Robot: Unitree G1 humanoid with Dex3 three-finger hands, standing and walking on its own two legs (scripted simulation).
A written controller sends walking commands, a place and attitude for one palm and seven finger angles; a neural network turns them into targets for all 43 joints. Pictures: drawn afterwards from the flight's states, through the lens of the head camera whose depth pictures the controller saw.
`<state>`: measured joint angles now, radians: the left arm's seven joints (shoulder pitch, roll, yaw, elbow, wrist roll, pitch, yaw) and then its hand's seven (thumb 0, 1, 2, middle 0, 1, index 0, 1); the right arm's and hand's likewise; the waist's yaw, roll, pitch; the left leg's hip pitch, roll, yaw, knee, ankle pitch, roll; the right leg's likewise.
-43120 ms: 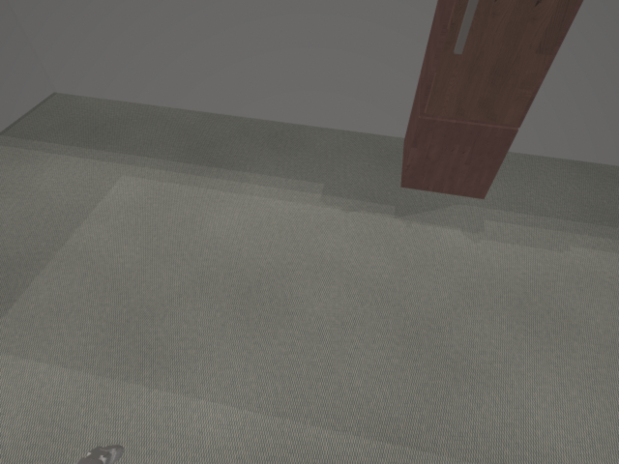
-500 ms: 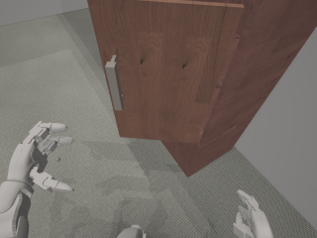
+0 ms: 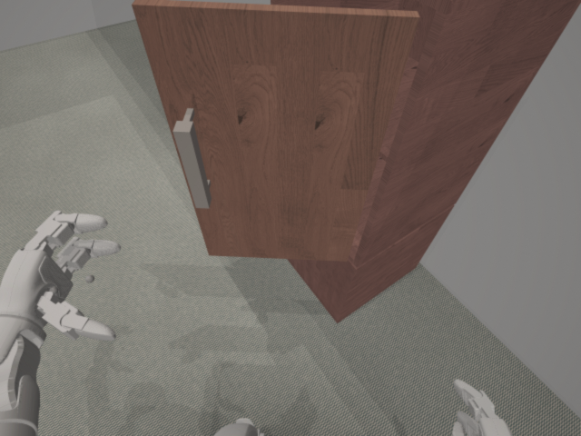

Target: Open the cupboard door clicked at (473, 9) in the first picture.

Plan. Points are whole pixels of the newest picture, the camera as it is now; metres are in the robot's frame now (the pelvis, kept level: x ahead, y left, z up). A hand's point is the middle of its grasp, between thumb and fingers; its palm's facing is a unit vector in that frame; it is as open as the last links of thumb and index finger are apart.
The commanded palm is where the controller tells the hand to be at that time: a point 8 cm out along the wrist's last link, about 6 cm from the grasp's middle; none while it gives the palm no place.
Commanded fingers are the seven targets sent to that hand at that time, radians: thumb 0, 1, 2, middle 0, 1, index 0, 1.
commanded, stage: raise the hand with hooked fingers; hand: left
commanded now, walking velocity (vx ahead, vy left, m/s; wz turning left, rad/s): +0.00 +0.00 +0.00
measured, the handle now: (197, 160) +0.53 +0.19 +0.05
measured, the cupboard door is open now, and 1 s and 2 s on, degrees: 53 53 53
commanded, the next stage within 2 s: move the hooked fingers beside the handle in 0.22 s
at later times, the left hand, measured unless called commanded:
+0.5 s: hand (101, 271) +0.30 +0.26 +0.07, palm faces +0.04 -1.00 -0.02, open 14.0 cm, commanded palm +0.28 +0.31 +0.07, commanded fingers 0.00 -0.50 0.30 -0.30 -1.20 -0.30 -1.20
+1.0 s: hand (118, 230) +0.37 +0.26 +0.07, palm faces +0.02 -1.00 -0.01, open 14.0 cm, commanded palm +0.34 +0.31 +0.07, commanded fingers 0.00 -0.50 0.30 -0.30 -1.20 -0.30 -1.20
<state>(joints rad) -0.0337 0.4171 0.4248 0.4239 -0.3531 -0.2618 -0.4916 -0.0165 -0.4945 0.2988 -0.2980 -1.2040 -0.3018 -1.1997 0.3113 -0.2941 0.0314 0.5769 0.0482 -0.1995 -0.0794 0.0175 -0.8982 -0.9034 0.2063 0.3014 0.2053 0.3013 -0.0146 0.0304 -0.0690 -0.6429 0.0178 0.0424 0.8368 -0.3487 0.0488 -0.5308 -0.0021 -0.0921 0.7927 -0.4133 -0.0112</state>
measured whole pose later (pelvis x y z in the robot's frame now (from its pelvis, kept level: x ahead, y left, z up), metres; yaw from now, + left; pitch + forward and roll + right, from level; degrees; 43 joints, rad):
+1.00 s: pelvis +0.00 +0.00 -0.01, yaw -1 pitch +12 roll -2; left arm -0.33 0.47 0.45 0.72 -0.30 -0.31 -0.48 -0.02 -0.49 0.30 -0.30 -1.20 -0.30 -1.20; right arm 0.34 -0.29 0.03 0.60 0.05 -0.11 -0.08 0.02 -0.90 -0.90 0.21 0.30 0.21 0.30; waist -0.05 0.02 -0.08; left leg -0.73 0.03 0.05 0.88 -0.37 0.04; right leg -0.62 0.01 -0.08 0.84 -0.43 -0.02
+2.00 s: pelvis +0.00 +0.00 -0.03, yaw -3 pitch +19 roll -4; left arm -0.80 0.64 0.49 1.16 -0.16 -0.37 -0.44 -0.02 -0.49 0.30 -0.30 -1.20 -0.30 -1.20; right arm 0.39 -0.29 0.04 0.62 0.02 0.05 -0.05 0.01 -0.90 -0.90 0.21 0.30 0.21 0.30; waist -0.14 0.02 -0.10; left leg -0.92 0.06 0.04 0.99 -0.41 0.05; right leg -0.81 0.03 -0.08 0.93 -0.45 -0.02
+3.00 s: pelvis +0.01 +0.00 -0.03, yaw -2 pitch +19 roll -4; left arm -0.79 0.59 0.44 1.14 -0.17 -0.38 -0.39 -0.02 -0.50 0.30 -0.30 -1.20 -0.30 -1.20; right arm 0.38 -0.28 0.04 0.62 0.02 0.07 -0.05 0.01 -0.90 -0.90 0.21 0.30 0.21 0.30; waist -0.13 0.02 -0.10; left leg -0.93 0.05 0.03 1.00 -0.42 0.05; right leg -0.81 0.03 -0.09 0.94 -0.46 -0.02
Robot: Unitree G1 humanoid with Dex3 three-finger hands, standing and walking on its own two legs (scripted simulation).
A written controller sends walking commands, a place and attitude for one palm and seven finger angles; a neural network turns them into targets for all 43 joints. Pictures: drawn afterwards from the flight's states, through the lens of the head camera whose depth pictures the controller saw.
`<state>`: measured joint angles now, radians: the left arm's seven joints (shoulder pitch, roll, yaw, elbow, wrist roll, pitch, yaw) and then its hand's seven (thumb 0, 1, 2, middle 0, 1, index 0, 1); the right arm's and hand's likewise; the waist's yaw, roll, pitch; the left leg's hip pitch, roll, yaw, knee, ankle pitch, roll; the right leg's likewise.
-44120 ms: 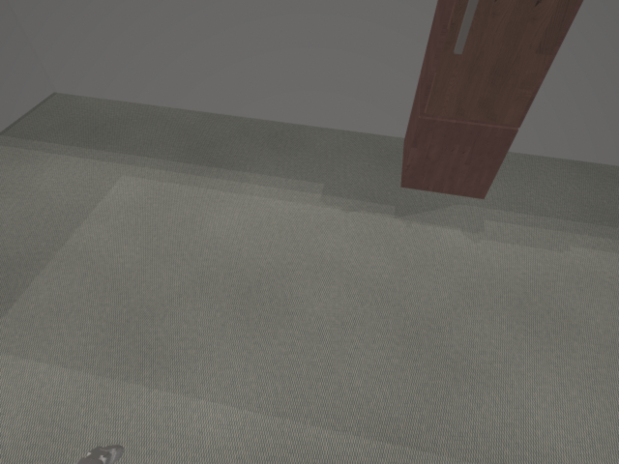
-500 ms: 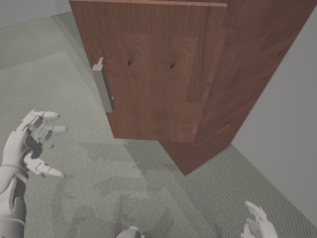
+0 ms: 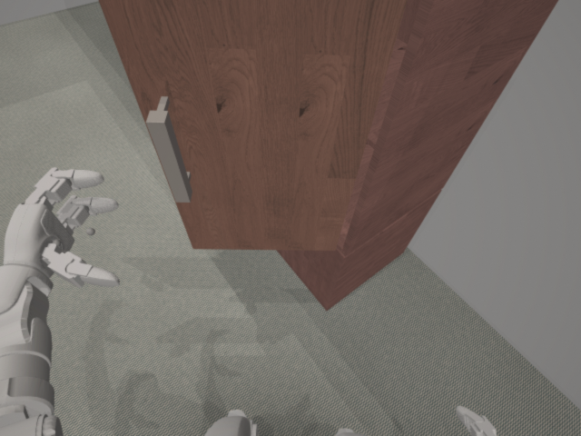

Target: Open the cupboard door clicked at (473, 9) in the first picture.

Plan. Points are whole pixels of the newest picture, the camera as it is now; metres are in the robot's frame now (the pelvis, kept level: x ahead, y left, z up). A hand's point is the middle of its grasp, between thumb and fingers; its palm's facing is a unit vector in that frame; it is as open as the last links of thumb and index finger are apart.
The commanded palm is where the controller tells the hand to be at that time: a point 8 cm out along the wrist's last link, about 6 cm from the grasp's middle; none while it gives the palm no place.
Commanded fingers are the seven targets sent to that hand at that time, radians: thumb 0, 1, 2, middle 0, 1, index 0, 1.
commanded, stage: move the hooked fingers beside the handle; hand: left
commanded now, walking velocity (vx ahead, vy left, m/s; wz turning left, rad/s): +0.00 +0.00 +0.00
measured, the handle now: (174, 152) +0.52 +0.20 +0.05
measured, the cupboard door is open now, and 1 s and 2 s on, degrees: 53 53 53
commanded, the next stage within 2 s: slide the fingers in behind the handle in 1.72 s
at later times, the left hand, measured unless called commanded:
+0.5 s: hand (115, 191) +0.43 +0.26 +0.07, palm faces +0.04 -1.00 -0.01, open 14.0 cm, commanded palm +0.41 +0.31 +0.07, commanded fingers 0.00 -0.50 0.30 -0.30 -1.20 -0.30 -1.20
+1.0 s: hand (126, 165) +0.48 +0.26 +0.07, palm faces +0.02 -1.00 -0.01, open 14.0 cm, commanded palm +0.45 +0.30 +0.06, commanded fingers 0.00 -0.50 0.30 -0.30 -1.20 -0.30 -1.20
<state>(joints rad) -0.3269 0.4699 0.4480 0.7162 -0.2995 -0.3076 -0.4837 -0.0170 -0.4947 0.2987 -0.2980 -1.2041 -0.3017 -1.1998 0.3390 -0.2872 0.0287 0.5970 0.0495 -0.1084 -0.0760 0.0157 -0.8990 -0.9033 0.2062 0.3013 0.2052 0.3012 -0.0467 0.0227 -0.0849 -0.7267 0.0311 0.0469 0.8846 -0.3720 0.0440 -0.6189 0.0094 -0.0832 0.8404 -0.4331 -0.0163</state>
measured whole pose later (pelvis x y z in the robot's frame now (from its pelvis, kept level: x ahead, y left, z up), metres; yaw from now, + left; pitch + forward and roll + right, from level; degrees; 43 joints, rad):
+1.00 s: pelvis +0.00 +0.00 -0.02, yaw -2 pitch +19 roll -4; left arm -0.80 0.64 0.49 1.16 -0.16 -0.37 -0.44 -0.02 -0.49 0.30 -0.30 -1.20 -0.30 -1.20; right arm 0.39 -0.29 0.04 0.62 0.02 0.05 -0.05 0.01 -0.90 -0.90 0.21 0.30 0.21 0.30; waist -0.14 0.02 -0.10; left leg -0.92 0.06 0.04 0.99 -0.41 0.05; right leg -0.81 0.03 -0.08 0.93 -0.45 -0.02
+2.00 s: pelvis +0.00 +0.00 -0.02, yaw -1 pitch +19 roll -4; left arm -0.79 0.59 0.44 1.14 -0.17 -0.38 -0.39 -0.02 -0.50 0.30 -0.30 -1.20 -0.30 -1.20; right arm 0.38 -0.28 0.04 0.62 0.02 0.07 -0.05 0.01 -0.90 -0.90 0.21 0.30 0.21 0.30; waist -0.13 0.02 -0.10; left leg -0.93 0.05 0.03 1.00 -0.42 0.05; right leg -0.81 0.03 -0.09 0.94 -0.46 -0.02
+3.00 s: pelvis +0.00 +0.00 -0.02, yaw -1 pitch +18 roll -3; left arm -0.75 0.43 0.36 1.08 -0.15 -0.40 -0.23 -0.02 -0.50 0.30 -0.30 -1.20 -0.30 -1.20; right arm 0.37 -0.26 0.03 0.63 0.02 0.07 -0.02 0.01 -0.90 -0.90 0.21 0.30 0.20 0.30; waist -0.12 0.03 -0.12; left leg -0.89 0.05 0.04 1.00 -0.42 0.04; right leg -0.78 0.03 -0.07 0.94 -0.47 -0.02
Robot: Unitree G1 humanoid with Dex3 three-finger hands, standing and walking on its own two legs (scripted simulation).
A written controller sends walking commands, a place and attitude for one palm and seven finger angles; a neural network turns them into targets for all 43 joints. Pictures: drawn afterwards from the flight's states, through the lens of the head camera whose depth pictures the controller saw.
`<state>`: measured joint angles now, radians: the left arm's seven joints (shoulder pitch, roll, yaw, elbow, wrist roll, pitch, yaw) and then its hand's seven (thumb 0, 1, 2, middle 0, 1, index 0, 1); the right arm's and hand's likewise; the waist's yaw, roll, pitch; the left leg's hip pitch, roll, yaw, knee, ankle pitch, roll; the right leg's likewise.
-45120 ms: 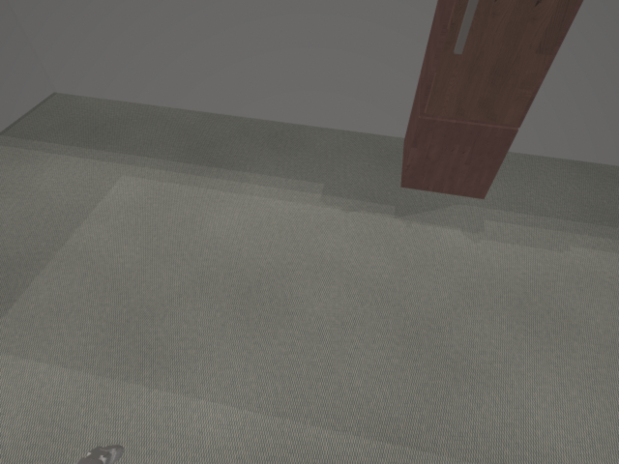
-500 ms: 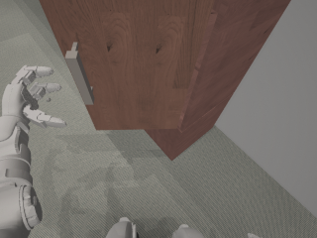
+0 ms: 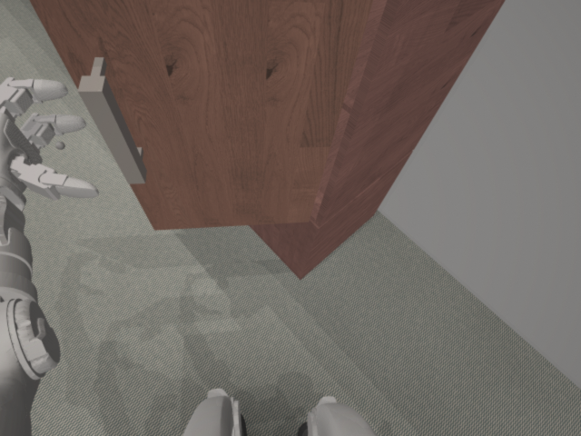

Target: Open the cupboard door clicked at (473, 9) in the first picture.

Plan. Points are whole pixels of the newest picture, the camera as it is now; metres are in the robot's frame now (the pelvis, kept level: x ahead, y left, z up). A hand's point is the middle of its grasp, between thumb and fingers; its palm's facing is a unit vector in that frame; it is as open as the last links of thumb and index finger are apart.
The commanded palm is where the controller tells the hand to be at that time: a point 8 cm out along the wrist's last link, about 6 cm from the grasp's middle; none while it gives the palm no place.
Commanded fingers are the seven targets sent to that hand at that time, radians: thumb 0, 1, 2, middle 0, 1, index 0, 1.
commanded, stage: move the hooked fingers beside the handle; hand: left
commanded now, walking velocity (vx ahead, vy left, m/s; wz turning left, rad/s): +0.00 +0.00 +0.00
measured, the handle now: (120, 126) +0.52 +0.22 +0.07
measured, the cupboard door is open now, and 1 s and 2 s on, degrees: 53 53 53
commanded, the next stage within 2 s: slide the fingers in behind the handle in 0.72 s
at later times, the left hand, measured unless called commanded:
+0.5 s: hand (64, 152) +0.46 +0.27 +0.08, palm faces +0.05 -1.00 -0.01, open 14.0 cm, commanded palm +0.44 +0.31 +0.08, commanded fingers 0.00 -0.50 0.30 -0.30 -1.20 -0.30 -1.20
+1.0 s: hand (78, 150) +0.47 +0.26 +0.08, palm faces +0.05 -1.00 +0.00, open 14.0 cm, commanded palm +0.45 +0.30 +0.08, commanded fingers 0.00 -0.50 0.30 -0.30 -1.20 -0.30 -1.20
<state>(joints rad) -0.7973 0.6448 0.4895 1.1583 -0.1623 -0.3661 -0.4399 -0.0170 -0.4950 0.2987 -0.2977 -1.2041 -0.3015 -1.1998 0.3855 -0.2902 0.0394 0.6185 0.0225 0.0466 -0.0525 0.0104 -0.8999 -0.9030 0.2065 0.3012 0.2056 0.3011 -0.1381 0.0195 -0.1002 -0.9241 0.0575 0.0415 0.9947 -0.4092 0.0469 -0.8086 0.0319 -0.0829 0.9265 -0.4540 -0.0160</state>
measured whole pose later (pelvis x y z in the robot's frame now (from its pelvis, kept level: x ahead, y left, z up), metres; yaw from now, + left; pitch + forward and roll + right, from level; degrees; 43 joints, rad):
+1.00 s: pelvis +0.00 +0.00 +0.00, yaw +0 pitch +19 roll -4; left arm -0.79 0.59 0.44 1.14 -0.17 -0.38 -0.39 -0.02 -0.50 0.30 -0.30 -1.20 -0.30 -1.20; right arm 0.38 -0.28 0.04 0.62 0.02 0.07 -0.05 0.01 -0.90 -0.90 0.21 0.30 0.21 0.30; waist -0.13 0.02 -0.10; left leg -0.93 0.05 0.03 1.00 -0.42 0.05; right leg -0.81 0.03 -0.09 0.94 -0.46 -0.02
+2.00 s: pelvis +0.00 +0.00 +0.00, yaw +0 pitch +18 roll -3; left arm -0.75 0.43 0.36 1.08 -0.15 -0.40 -0.23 -0.02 -0.50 0.30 -0.30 -1.20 -0.30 -1.20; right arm 0.37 -0.26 0.03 0.63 0.02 0.07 -0.02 0.01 -0.90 -0.90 0.21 0.30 0.20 0.30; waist -0.12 0.03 -0.12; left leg -0.89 0.05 0.04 1.00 -0.42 0.04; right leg -0.78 0.03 -0.07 0.94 -0.47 -0.02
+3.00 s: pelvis +0.01 -0.01 +0.00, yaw +1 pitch +18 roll -2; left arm -0.75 0.42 0.34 1.08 -0.15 -0.42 -0.20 -0.01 0.37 0.67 -0.35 -1.30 -0.34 -1.29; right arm 0.36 -0.26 0.02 0.64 0.02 0.06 -0.02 0.01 -0.90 -0.90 0.21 0.30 0.20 0.30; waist -0.11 0.03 -0.12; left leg -0.89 0.05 0.04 0.99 -0.42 0.03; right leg -0.78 0.03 -0.08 0.95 -0.48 -0.03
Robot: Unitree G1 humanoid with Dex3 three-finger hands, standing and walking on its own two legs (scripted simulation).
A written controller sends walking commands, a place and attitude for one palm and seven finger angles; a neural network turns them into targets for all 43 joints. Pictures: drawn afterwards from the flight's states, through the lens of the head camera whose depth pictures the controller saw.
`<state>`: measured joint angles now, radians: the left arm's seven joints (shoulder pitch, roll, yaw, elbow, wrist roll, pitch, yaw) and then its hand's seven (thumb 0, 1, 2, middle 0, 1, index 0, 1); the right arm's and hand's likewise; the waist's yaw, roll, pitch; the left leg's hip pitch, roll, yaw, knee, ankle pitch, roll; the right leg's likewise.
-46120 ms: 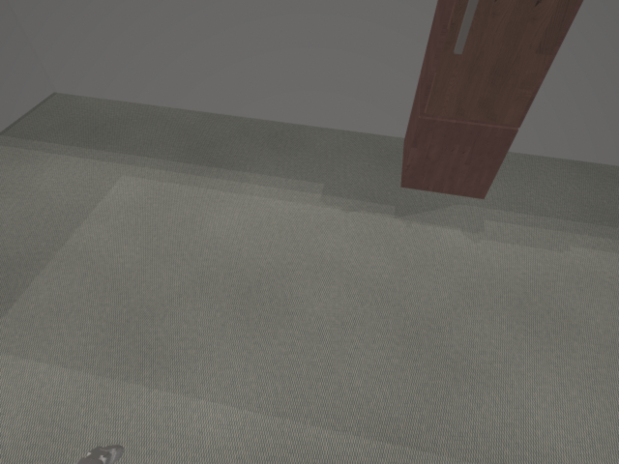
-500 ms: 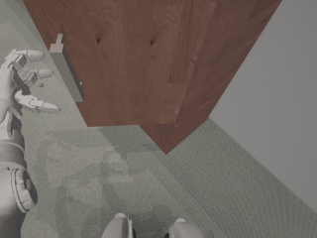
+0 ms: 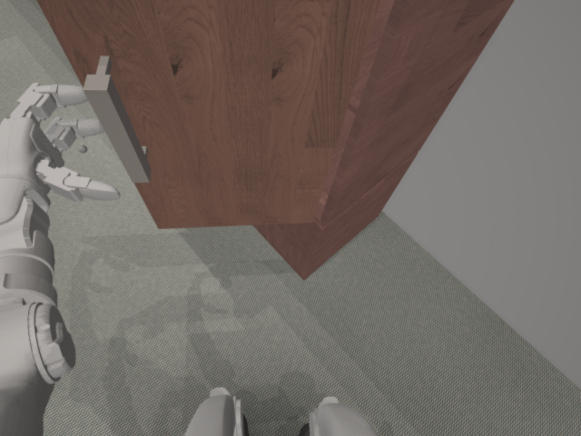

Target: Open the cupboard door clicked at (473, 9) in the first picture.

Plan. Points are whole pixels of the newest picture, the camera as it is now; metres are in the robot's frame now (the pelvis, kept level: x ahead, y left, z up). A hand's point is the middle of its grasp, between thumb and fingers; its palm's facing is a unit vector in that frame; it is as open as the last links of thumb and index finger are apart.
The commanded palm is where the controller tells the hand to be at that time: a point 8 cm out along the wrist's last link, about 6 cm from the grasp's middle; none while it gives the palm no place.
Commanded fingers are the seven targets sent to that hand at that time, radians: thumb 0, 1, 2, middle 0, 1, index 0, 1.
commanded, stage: slide the fingers in behind the handle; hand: left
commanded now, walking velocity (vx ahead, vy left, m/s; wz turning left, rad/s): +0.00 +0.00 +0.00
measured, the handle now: (125, 125) +0.52 +0.21 +0.07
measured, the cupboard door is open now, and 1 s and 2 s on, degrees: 53 53 53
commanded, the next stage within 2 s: close the thumb around the handle in 1.42 s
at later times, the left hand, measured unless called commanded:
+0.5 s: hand (90, 153) +0.46 +0.24 +0.08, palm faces +0.08 -1.00 +0.01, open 14.4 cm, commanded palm +0.44 +0.27 +0.08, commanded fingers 0.00 -0.50 0.30 -0.30 -1.20 -0.30 -1.20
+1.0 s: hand (131, 151) +0.47 +0.20 +0.08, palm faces +0.05 -1.00 +0.00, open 14.0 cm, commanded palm +0.44 +0.24 +0.08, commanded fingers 0.00 -0.50 0.30 -0.30 -1.20 -0.30 -1.20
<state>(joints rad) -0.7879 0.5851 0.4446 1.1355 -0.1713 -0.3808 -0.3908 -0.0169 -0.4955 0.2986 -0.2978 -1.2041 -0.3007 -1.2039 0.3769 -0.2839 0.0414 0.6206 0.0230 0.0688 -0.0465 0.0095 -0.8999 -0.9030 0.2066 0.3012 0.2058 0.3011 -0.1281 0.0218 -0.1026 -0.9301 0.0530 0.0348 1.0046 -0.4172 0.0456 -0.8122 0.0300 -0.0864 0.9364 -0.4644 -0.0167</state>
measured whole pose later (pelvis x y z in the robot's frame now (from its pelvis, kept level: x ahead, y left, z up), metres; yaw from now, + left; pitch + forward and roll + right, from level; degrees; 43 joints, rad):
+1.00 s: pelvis +0.00 +0.00 +0.00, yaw +0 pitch +18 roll -3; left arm -0.75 0.43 0.36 1.08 -0.15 -0.40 -0.23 -0.02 -0.50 0.30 -0.30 -1.20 -0.30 -1.20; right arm 0.37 -0.26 0.03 0.63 0.02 0.07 -0.02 0.01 -0.90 -0.90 0.21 0.30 0.20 0.30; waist -0.12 0.03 -0.12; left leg -0.89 0.05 0.04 1.00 -0.42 0.04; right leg -0.78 0.03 -0.07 0.94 -0.47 -0.02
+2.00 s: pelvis +0.01 -0.01 +0.00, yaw +0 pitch +18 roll -2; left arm -0.75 0.42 0.34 1.08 -0.15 -0.42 -0.20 -0.01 0.37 0.67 -0.35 -1.30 -0.34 -1.29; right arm 0.36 -0.26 0.02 0.64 0.02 0.06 -0.02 0.01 -0.90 -0.90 0.21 0.30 0.20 0.30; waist -0.11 0.03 -0.12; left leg -0.89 0.05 0.04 0.99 -0.42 0.03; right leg -0.78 0.03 -0.08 0.95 -0.48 -0.03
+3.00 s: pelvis +0.02 -0.02 +0.02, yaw +0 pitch +11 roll +0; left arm 0.12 -0.01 -0.02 0.09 -0.08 -0.27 0.30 0.01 0.64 0.70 -0.33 -1.31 -0.35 -1.30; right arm 0.18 -0.19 0.02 0.50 -0.02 0.04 0.03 0.01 -0.90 -0.90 0.20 0.30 0.20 0.30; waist -0.01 0.02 -0.14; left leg -0.66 0.03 0.07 0.89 -0.42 0.02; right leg -0.58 0.02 -0.05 0.89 -0.50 -0.04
